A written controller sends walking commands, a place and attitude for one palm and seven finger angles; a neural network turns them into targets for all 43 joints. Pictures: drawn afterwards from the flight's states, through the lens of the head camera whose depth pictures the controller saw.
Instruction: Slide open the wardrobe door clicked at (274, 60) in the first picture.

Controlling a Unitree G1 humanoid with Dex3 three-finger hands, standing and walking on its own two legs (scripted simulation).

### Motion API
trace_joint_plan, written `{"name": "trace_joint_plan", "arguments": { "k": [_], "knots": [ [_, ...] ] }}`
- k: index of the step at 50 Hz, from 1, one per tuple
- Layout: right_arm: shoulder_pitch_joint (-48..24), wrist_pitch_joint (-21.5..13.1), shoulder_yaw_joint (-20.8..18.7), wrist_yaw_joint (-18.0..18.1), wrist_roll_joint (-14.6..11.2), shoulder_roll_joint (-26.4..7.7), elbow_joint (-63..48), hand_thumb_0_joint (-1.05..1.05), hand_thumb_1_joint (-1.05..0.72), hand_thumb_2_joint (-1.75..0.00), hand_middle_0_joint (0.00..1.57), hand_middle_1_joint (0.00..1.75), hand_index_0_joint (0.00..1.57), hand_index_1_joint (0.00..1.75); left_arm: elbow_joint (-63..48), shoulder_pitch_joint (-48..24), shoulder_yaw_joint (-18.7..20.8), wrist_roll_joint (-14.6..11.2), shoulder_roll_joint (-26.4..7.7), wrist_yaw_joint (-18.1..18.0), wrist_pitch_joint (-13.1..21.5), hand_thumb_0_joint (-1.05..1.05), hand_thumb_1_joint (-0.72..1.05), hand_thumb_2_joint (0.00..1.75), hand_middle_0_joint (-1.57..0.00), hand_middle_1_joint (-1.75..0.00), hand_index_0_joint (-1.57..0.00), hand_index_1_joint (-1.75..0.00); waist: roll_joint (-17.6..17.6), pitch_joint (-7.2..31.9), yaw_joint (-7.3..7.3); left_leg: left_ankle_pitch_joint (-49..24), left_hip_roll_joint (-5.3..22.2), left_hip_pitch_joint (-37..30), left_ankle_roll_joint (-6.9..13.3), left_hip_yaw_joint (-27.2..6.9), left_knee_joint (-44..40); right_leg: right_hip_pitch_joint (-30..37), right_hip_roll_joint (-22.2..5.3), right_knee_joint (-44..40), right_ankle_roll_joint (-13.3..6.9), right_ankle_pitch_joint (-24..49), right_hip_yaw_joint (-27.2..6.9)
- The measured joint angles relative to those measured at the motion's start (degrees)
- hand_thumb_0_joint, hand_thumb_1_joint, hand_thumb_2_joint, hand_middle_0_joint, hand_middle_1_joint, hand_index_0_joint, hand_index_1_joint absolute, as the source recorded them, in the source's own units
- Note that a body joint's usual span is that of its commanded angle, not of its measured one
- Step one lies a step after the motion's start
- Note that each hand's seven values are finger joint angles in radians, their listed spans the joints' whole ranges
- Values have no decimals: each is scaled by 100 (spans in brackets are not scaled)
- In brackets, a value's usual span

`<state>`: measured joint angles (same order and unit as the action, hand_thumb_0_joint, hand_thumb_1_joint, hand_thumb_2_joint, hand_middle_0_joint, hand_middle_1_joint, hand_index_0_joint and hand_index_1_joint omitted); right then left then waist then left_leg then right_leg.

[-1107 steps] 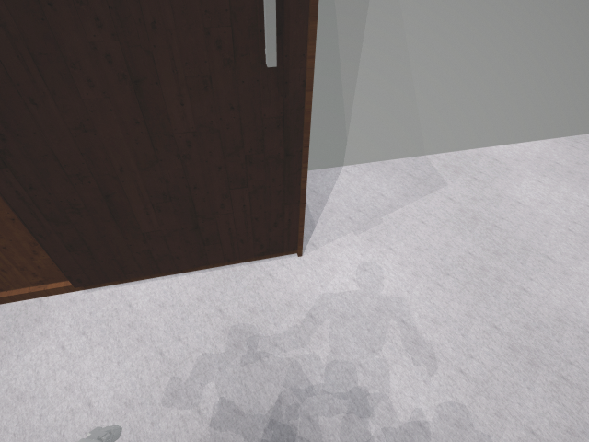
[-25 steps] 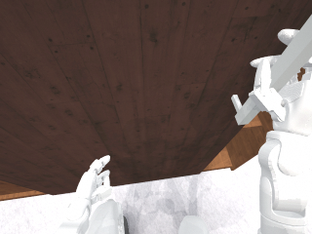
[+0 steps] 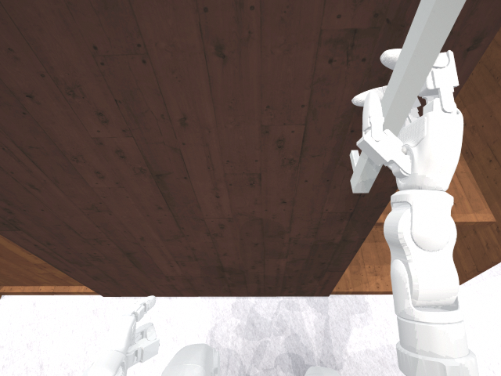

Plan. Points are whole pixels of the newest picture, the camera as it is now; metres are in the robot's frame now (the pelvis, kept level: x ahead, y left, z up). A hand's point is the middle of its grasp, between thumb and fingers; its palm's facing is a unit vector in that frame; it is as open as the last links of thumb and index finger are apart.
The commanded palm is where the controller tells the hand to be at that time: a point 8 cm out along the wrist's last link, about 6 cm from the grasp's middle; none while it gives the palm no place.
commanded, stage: step sideways, sliding the door along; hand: right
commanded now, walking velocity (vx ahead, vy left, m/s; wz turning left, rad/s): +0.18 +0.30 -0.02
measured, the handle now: (390, 90) +0.38 -0.17 +0.25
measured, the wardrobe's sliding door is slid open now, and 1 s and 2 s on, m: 0.39 0.65 0.69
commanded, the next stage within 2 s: stop walking and hold the door there in 1.46 s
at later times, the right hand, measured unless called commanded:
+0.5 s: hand (240, 133) +0.34 +0.00 +0.23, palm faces +0.15 +0.99 -0.01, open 6.0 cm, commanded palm +0.32 -0.01 +0.20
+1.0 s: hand (130, 133) +0.35 +0.12 +0.22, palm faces +0.31 +0.95 -0.03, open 6.1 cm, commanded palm +0.33 +0.14 +0.20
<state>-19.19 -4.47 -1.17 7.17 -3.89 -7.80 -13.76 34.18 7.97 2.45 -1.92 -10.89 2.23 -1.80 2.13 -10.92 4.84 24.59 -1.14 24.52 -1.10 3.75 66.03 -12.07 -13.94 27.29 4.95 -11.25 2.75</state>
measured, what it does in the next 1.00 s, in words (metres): steps to the left: left foot, then right foot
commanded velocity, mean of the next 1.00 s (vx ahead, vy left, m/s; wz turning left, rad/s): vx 0.18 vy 0.30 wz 0.00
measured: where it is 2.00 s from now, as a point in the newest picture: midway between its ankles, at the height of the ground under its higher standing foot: outside the picture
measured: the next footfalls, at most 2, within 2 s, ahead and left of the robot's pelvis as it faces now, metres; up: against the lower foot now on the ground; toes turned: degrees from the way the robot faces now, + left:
left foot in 0.14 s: +0.03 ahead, +0.20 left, +0.00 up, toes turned +6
right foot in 0.32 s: +0.04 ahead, -0.03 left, +0.00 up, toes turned -4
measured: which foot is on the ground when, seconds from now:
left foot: up 0.00-0.12, down 0.14-0.32, up 0.34-0.64, down 0.66-0.84, up 0.86-1.00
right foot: down 0.00-0.14, up 0.16-0.30, down 0.32-0.66, up 0.68-0.80, down 0.82-1.00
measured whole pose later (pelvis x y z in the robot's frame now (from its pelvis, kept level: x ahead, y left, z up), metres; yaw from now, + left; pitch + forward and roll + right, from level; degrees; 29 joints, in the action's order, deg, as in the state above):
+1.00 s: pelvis -0.03 +0.33 -0.01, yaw -3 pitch -4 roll +2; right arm -34.6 -1.7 -6.6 8.3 -5.1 -14.6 3.4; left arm 35.7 5.4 1.2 -3.1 -9.5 0.2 -1.1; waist 0.7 -12.8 6.8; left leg 30.4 -1.1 36.4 0.5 1.7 90.6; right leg -10.2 -11.0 27.9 2.5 -13.6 -0.1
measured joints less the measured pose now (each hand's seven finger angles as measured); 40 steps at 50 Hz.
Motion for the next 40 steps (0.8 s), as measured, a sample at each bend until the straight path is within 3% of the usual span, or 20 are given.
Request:
{"name": "trace_joint_plan", "arguments": {
  "k": [3,6,8,10,12,13,15,16,18,21,24,27,31,33,34,35,36,38,39,40],
  "knots": [
    [-229,-93,-122,-62,-24,-202,293,0,-74,-82,46,140,19,130,-83,-63,-107,10,103,-31,68,1,90,90,-20,-30,-20,-30,122,-12,-5,63,112,-592,16,41,-1647,-120,-228,53,185,73,-33],
    [-618,-90,-346,-86,-85,-508,630,-2,-74,-83,46,140,18,133,-124,-177,-224,-46,210,-57,145,1,90,90,-20,-30,-20,-30,123,-48,-12,-551,207,-1224,48,60,-3236,-445,-297,498,291,-30,-138],
    [-884,-93,-533,-43,-68,-492,889,-3,-73,-83,46,140,18,134,-11,-365,-258,-124,135,-94,174,1,90,90,-20,-30,-20,-30,408,-233,-149,-875,66,-1377,26,251,-3404,-761,-373,1206,27,-388,-461],
    [-969,-72,-549,2,-51,-425,1075,-4,-73,-83,46,140,20,135,278,-493,-241,-143,74,-167,168,1,90,90,-20,-30,-20,-30,414,-278,-237,-788,126,-1311,87,314,-3239,-1114,143,2484,-181,-1257,-703],
    [-941,5,-490,60,-76,-354,1093,-3,-73,-83,46,140,22,136,466,-497,-250,-115,45,-248,112,1,90,90,-20,-30,-20,-30,191,-204,-193,-808,243,-1234,171,204,-3285,-1257,701,3252,-313,-1598,-532],
    [-908,26,-458,82,-82,-320,1083,-3,-73,-83,46,140,23,137,504,-462,-266,-96,37,-282,65,1,90,90,-20,-30,-20,-30,66,-144,-183,-856,282,-1206,202,152,-3349,-1180,893,3078,-373,-1626,-364],
    [-845,44,-402,107,-90,-319,1055,-2,-73,-83,46,140,25,137,496,-358,-308,-69,27,-338,-16,1,90,90,-20,-30,-20,-30,-170,8,-231,-882,326,-1098,230,90,-3331,-711,1139,1630,-429,-975,20],
    [-847,50,-381,112,-106,-332,1060,-1,-73,-83,46,140,26,138,427,-280,-304,-54,-15,-349,-28,1,90,90,-20,-30,-20,-30,-178,114,-259,-822,262,-961,253,104,-3131,-405,1139,794,-485,-286,155],
    [-998,18,-364,78,-150,-474,1182,-1,-73,-83,46,140,26,138,421,-297,-178,-34,70,-352,-16,1,90,90,-20,-30,-20,-30,-394,51,-296,-381,172,-604,248,-127,-2072,-247,1128,564,-512,-247,223],
    [-1064,31,-425,-6,-193,-586,1349,0,-74,-82,45,140,27,138,425,-311,-155,16,172,-335,-5,1,90,90,-20,-30,-20,-30,-449,-70,-394,-137,-102,-69,208,-288,-216,-87,949,325,-394,-169,48],
    [-1201,87,-424,3,-120,-491,1585,0,-74,-81,45,140,27,138,380,-202,-186,9,137,-308,25,1,90,90,-20,-30,-20,-30,-231,-43,-251,-186,-87,274,223,-130,376,-33,585,-26,-339,87,-149],
    [-1440,120,-421,13,-54,-429,1891,0,-73,-81,45,140,28,138,317,-82,-207,-27,104,-309,88,1,90,90,-20,-30,-20,-30,-48,-32,5,-271,156,82,218,16,-579,3,227,-193,-164,200,-259],
    [-1820,202,-508,54,-77,-567,2283,-2,-72,-82,45,140,28,138,197,5,-278,-100,126,-331,203,1,90,90,-20,-30,-20,-30,54,-33,193,-339,348,-721,181,73,-2534,-179,-71,102,74,87,-498],
    [-2070,306,-612,95,-56,-670,2484,-2,-71,-83,46,140,29,137,187,-18,-327,-160,133,-327,254,1,90,90,-20,-30,-20,-30,55,-29,225,-1014,343,-1132,133,108,-3334,-435,-141,628,35,-176,-696],
    [-2125,305,-699,151,-36,-656,2569,-3,-70,-83,46,140,29,136,264,-111,-323,-181,54,-336,281,1,90,90,-20,-30,-20,-30,294,-132,127,-1106,189,-1232,96,281,-3278,-514,-273,892,-143,-308,-922],
    [-2129,290,-742,192,-36,-628,2650,-3,-70,-83,46,140,29,135,375,-173,-295,-191,-2,-344,282,1,90,90,-20,-30,-20,-30,428,-169,29,-1014,123,-1289,88,418,-3194,-612,-234,1223,-248,-475,-1079],
    [-2094,287,-752,213,-26,-599,2690,-3,-70,-83,46,140,29,135,498,-211,-277,-186,-37,-355,254,1,90,90,-20,-30,-20,-30,413,-139,-9,-892,148,-1287,105,471,-3136,-743,-24,1739,-308,-765,-1103],
    [-1961,320,-692,252,-45,-530,2604,-3,-70,-83,46,140,31,135,657,-202,-245,-185,-85,-397,194,1,90,90,-20,-30,-20,-30,204,-11,28,-775,265,-1229,185,446,-3156,-958,520,2727,-402,-1235,-884],
    [-1877,345,-646,277,-59,-498,2487,-3,-70,-83,46,140,32,135,677,-171,-234,-176,-105,-414,173,1,90,90,-20,-30,-20,-30,81,40,45,-773,319,-1204,225,421,-3194,-916,739,2711,-446,-1316,-679],
    [-1801,366,-591,299,-55,-479,2358,-2,-70,-83,46,140,32,135,665,-129,-227,-168,-118,-430,150,1,90,90,-20,-30,-20,-30,-50,83,54,-764,379,-1162,249,399,-3179,-725,913,2170,-471,-1118,-430]
  ]
}}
